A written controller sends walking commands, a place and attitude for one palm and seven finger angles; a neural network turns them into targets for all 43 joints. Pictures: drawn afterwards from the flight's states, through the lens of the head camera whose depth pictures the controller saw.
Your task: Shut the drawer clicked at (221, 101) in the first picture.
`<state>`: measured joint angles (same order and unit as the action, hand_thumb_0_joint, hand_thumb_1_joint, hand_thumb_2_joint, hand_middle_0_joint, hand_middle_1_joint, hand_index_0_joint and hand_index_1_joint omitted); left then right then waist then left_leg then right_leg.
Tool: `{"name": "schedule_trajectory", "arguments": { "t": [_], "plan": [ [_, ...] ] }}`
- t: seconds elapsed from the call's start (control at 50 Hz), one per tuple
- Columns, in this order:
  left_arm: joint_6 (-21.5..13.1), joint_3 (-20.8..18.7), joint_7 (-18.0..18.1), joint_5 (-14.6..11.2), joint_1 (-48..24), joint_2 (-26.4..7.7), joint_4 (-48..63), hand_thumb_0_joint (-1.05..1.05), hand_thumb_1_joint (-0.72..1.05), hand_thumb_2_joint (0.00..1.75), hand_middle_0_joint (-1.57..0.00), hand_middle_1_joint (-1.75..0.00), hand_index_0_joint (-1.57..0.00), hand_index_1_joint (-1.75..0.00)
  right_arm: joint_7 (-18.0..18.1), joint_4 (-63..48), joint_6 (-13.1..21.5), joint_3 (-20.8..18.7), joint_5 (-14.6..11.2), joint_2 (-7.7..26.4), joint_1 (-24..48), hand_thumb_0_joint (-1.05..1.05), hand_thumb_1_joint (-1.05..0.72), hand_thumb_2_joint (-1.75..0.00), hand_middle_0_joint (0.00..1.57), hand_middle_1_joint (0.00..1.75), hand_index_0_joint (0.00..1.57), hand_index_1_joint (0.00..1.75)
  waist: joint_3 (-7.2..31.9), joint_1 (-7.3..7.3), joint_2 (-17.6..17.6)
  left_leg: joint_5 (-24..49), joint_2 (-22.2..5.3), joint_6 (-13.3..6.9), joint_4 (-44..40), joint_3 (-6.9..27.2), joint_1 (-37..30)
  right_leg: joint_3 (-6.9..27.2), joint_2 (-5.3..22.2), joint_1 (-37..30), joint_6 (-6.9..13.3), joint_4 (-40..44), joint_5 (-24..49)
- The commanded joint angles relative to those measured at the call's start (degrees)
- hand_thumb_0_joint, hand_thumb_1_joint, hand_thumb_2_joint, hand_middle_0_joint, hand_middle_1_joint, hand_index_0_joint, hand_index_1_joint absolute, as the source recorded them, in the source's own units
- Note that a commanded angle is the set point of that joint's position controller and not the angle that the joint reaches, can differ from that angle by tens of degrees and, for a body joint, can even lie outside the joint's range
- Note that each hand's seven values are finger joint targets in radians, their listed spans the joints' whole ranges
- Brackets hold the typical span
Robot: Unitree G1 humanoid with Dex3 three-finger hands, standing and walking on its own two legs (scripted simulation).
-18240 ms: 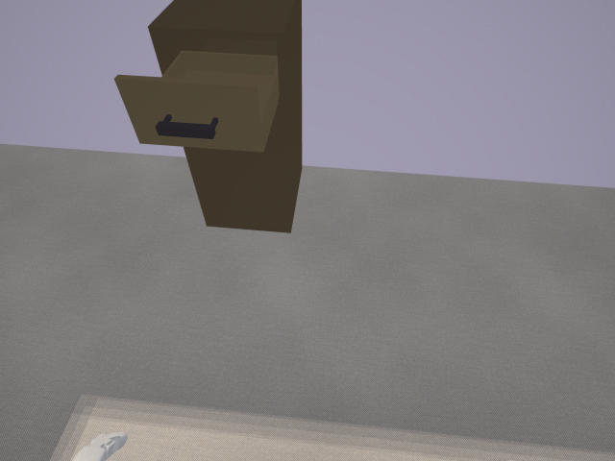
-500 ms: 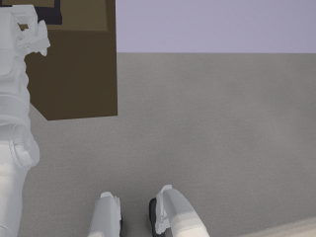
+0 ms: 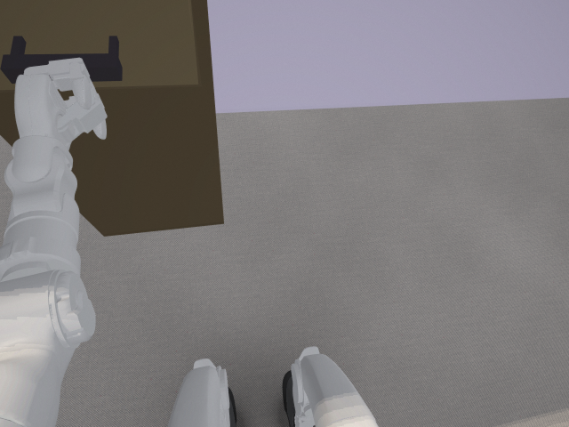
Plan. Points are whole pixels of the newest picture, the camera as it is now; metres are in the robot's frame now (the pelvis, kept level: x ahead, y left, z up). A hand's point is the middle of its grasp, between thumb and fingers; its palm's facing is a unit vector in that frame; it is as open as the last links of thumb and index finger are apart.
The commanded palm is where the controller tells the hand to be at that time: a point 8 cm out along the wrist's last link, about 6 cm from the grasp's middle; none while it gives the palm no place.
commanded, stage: pull the fist back off the drawer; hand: left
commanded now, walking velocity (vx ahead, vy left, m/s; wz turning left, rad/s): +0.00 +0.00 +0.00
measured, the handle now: (66, 56) +0.61 +0.24 +0.06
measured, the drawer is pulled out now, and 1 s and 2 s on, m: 0.00 0.00 0.00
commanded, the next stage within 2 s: draw the hand back to the body in 0.08 s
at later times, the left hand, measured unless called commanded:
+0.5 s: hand (52, 143) +0.44 +0.22 +0.10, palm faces +0.08 -1.00 -0.02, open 3.3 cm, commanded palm +0.40 +0.25 +0.12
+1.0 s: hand out of the picture +0.30 +0.23 +0.19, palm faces +0.33 -0.91 -0.26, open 3.3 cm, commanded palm +0.25 +0.27 +0.21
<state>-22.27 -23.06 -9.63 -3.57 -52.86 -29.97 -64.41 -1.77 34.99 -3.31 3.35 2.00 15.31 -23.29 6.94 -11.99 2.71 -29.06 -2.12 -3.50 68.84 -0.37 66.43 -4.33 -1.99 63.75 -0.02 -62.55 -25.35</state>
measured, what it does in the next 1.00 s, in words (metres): rises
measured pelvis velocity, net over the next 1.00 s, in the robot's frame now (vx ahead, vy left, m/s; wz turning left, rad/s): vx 0.04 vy -0.01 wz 0.06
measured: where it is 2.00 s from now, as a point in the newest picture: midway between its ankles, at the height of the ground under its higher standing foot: outside the picture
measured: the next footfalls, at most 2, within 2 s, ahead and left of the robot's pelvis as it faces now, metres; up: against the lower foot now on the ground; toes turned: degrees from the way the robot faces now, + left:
none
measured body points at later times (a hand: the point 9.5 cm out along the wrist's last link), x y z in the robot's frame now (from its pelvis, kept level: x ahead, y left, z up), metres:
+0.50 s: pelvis +0.06 +0.00 +0.05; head +0.15 +0.02 +0.49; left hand +0.43 +0.27 +0.11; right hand +0.16 -0.25 -0.05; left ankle +0.02 +0.08 -0.64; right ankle +0.03 -0.13 -0.64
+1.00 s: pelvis +0.04 -0.01 +0.09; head +0.04 -0.02 +0.54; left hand +0.28 +0.28 +0.21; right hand +0.25 -0.22 +0.02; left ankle +0.02 +0.08 -0.64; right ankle +0.03 -0.13 -0.64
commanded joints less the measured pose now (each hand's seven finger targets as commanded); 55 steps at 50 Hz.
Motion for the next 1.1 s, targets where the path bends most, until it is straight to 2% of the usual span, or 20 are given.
{"name": "schedule_trajectory", "arguments": {
  "t": [0.0, 0.04, 0.1, 0.16, 0.22, 0.26, 0.32, 0.36, 0.42, 0.44, 0.48, 0.54, 0.6, 0.66, 0.68, 0.7, 0.72, 0.84, 0.96, 1.08],
  "plan": [
    [-3.6, -0.9, 0.5, -1.3, -18.6, -11.1, 12.7, 0.0, 0.9, 0.9, -1.4, -1.6, -1.4, -1.6, 0.5, -3.4, -0.2, -4.6, -0.7, 10.8, -8.6, 0.0, -0.9, -0.9, 0.2, 0.3, 0.2, 0.3, 27.2, 0.73, 4.6, 20.0, -0.1, 1.6, -10.1, 5.2, -25.5, 1.5, -1.2, -13.1, 1.4, 7.7, 10.9],
    [-4.3, -2.6, 0.8, -1.4, -18.9, -13.2, 12.7, 0.0, 0.9, 0.9, -1.4, -1.6, -1.4, -1.6, 0.8, -3.2, -0.5, -4.6, -0.7, 10.9, -8.6, 0.0, -0.9, -0.9, 0.2, 0.3, 0.2, 0.3, 25.0, 0.91, 3.6, 20.0, 0.1, 1.5, -10.0, 4.9, -23.4, 1.9, -1.1, -14.2, 1.4, 7.5, 12.0],
    [-5.8, -1.5, 0.4, -1.6, -19.9, -11.5, 13.6, 0.0, 0.9, 0.9, -1.4, -1.6, -1.4, -1.6, 0.9, -2.9, -0.6, -4.9, -0.8, 10.4, -8.2, 0.0, -0.9, -0.9, 0.2, 0.3, 0.2, 0.3, 25.3, 0.4, 4.5, 22.6, 0.2, 1.5, -9.3, 4.5, -25.1, 2.2, -1.0, -13.9, 1.3, 7.1, 14.3],
    [-8.1, 0.9, -0.8, -2.0, -19.6, -8.7, 19.0, 0.0, 0.9, 0.9, -1.4, -1.6, -1.4, -1.6, 0.8, -2.6, -1.0, -5.4, -0.6, 9.9, -7.7, 0.0, -0.9, -0.9, 0.2, 0.3, 0.2, 0.3, 31.4, 1.45, 10.5, 33.3, -0.3, 2.7, -8.5, 5.4, -34.7, 1.6, -0.9, -12.1, 1.7, 5.9, 18.7],
    [-6.5, 1.1, -2.4, -4.5, -6.8, -7.5, 29.4, 0.0, 0.9, 0.9, -1.4, -1.6, -1.4, -1.6, 0.4, -5.1, -1.7, -6.3, -1.6, 9.7, -6.8, 0.0, -0.9, -0.9, 0.2, 0.3, 0.2, 0.3, 39.2, 5.26, 12.4, 46.7, -0.9, 3.9, -10.8, 5.7, -44.7, 1.2, -1.2, -18.7, 1.7, 8.1, 24.6],
    [-3.5, 2.2, -3.2, -6.2, 2.7, -5.6, 35.6, 0.0, 0.9, 0.9, -1.4, -1.6, -1.4, -1.6, 0.2, -6.9, -1.8, -6.5, -2.7, 9.2, -6.3, 0.0, -0.9, -0.9, 0.2, 0.3, 0.2, 0.3, 40.9, 6.82, 12.0, 53.6, -1.0, 4.1, -12.6, 5.8, -47.6, 0.8, -1.2, -23.4, 1.6, 9.7, 29.4],
    [1.7, 2.6, -2.8, -8.8, 12.0, -3.7, 42.2, 0.0, 0.9, 0.9, -1.4, -1.6, -1.4, -1.6, 0.7, -8.4, -1.2, -6.6, -4.1, 8.5, -4.2, 0.0, -0.9, -0.9, 0.2, 0.3, 0.2, 0.3, 34.4, 7.01, 4.0, 50.1, -0.8, 2.4, -15.4, 4.0, -42.6, 1.0, -0.9, -30.9, 0.8, 12.8, 34.6],
    [3.2, 2.3, -1.5, -9.9, 16.6, -3.1, 46.5, 0.0, 0.9, 0.9, -1.4, -1.6, -1.4, -1.6, 1.2, -9.3, -0.3, -6.3, -4.5, 8.2, -2.5, 0.0, -0.9, -0.9, 0.2, 0.3, 0.2, 0.3, 29.7, 7.05, 1.8, 46.0, -0.3, 1.8, -17.2, 3.0, -40.1, 1.3, -0.6, -33.6, 0.5, 14.2, 35.6],
    [3.1, 4.0, 0.6, -10.6, 21.2, 0.2, 52.2, 0.0, 0.9, 0.9, -1.4, -1.6, -1.4, -1.6, 1.6, -9.9, 1.3, -6.1, -4.7, 7.5, -0.1, 0.0, -0.9, -0.9, 0.2, 0.3, 0.2, 0.3, 23.4, 7.08, 1.1, 40.0, 0.1, 2.0, -20.2, 2.5, -39.8, 0.9, -0.7, -34.1, 0.5, 16.3, 30.7],
    [2.6, 4.1, 1.1, -10.5, 21.3, -0.3, 54.2, 0.0, 0.9, 0.9, -1.4, -1.6, -1.4, -1.6, 1.9, -9.8, 1.7, -5.9, -4.8, 7.5, 0.8, 0.0, -0.9, -0.9, 0.2, 0.3, 0.2, 0.3, 21.2, 7.17, 3.7, 39.6, 0.1, 2.1, -20.7, 2.2, -40.7, 1.2, -0.7, -33.8, 0.8, 16.8, 30.1],
    [2.3, 5.9, 1.1, -10.1, 25.1, 2.0, 56.3, 0.0, 0.9, 0.9, -1.4, -1.6, -1.4, -1.6, 2.0, -9.8, 2.6, -5.9, -4.7, 7.1, 1.3, 0.0, -0.9, -0.9, 0.2, 0.3, 0.2, 0.3, 20.1, 7.11, 4.1, 43.7, -0.2, 2.7, -21.6, 2.8, -43.7, 0.8, -0.6, -33.7, 0.8, 17.2, 30.3],
    [3.9, 9.2, -1.1, -10.5, 30.9, 4.3, 61.2, 0.0, 0.9, 0.9, -1.4, -1.6, -1.4, -1.6, 2.0, -10.4, 4.0, -6.0, -4.8, 6.9, 2.3, 0.0, -0.9, -0.9, 0.2, 0.3, 0.2, 0.3, 21.1, 7.65, 8.3, 51.7, -0.7, 3.7, -21.9, 3.6, -49.3, 0.7, -0.2, -34.3, 0.9, 17.8, 32.1],
    [7.0, 8.4, -2.7, -11.5, 35.1, 3.7, 62.0, 0.0, 0.9, 0.9, -1.4, -1.6, -1.4, -1.6, 2.7, -11.4, 4.8, -5.9, -5.1, 7.2, 5.0, 0.0, -0.9, -0.9, 0.2, 0.3, 0.2, 0.3, 17.8, 8.13, 2.1, 43.5, -0.4, 3.3, -24.1, 3.8, -46.9, 0.1, 0.0, -36.8, 0.7, 19.6, 29.5],
    [9.2, 8.5, -2.9, -12.3, 35.5, 4.2, 64.5, 0.0, 0.9, 0.9, -1.4, -1.6, -1.4, -1.6, 3.4, -12.8, 5.7, -4.9, -5.5, 7.0, 8.2, 0.0, -0.9, -0.9, 0.2, 0.3, 0.2, 0.3, 14.2, 8.51, 1.3, 36.2, 0.2, 3.0, -26.9, 4.0, -46.0, -0.2, 0.2, -37.9, 1.0, 21.1, 25.4],
    [10.6, 8.8, 3.7, -4.4, 35.0, -2.1, 70.5, 0.0, 0.9, 0.9, -1.4, -1.6, -1.4, -1.6, 4.3, -14.5, 4.8, -5.2, -5.2, 6.2, 11.9, 0.0, -0.9, -0.9, 0.2, 0.3, 0.2, 0.3, 17.1, 11.98, 3.4, 37.0, 0.9, 2.8, -29.3, 3.9, -50.3, 2.7, 1.8, -41.3, 2.2, 24.2, 23.6],
    [12.4, 10.1, 7.2, -3.7, 38.9, 1.9, 71.2, 0.0, 0.9, 0.9, -1.4, -1.6, -1.4, -1.6, 5.0, -15.0, 4.6, -4.9, -4.9, 5.2, 11.9, 0.0, -0.9, -0.9, 0.2, 0.3, 0.2, 0.3, 14.3, 10.83, 3.2, 36.7, 0.5, 3.1, -30.6, 3.5, -51.6, 2.2, 1.9, -41.5, 2.1, 25.4, 23.7],
    [13.6, 10.9, 9.0, -3.6, 41.9, 3.5, 72.0, 0.0, 0.9, 0.9, -1.4, -1.6, -1.4, -1.6, 5.3, -15.3, 4.6, -4.7, -4.8, 5.1, 12.1, 0.0, -0.9, -0.9, 0.2, 0.3, 0.2, 0.3, 12.9, 10.88, 0.8, 35.7, 0.3, 3.2, -31.3, 3.7, -51.1, 2.0, 2.0, -42.1, 1.9, 26.0, 23.4],
    [16.8, 9.4, 14.7, -1.9, 43.7, 1.0, 77.5, 0.0, 0.9, 0.9, -1.4, -1.6, -1.4, -1.6, 6.8, -14.4, 4.4, -3.2, -4.7, 4.9, 16.3, 0.0, -0.9, -0.9, 0.2, 0.3, 0.2, 0.3, 5.5, 11.6, -1.0, 22.9, 0.7, 2.2, -38.6, 3.2, -51.5, 2.6, 2.2, -48.8, 2.1, 32.0, 18.3],
    [17.2, 9.9, 15.7, -1.9, 52.6, 3.6, 81.6, 0.0, 0.9, 0.9, -1.4, -1.6, -1.4, -1.6, 6.7, -13.3, 6.0, -2.4, -4.4, 4.0, 18.1, 0.0, -0.9, -0.9, 0.2, 0.3, 0.2, 0.3, 0.6, 12.37, 1.9, 21.0, 1.0, 2.1, -43.4, 2.8, -55.6, 2.7, 2.1, -53.1, 2.2, 36.8, 17.1],
    [16.2, 6.6, 15.8, -2.0, 61.7, 2.0, 89.1, 0.0, 0.9, 0.9, -1.4, -1.6, -1.4, -1.6, 5.9, -12.4, 8.1, -2.6, -3.7, 3.9, 19.0, 0.0, -0.9, -0.9, 0.2, 0.3, 0.2, 0.3, -1.5, 13.54, 0.1, 23.3, 1.2, 2.0, -45.8, 2.3, -56.9, 2.7, 2.2, -56.7, 2.0, 39.6, 19.6]
  ]
}}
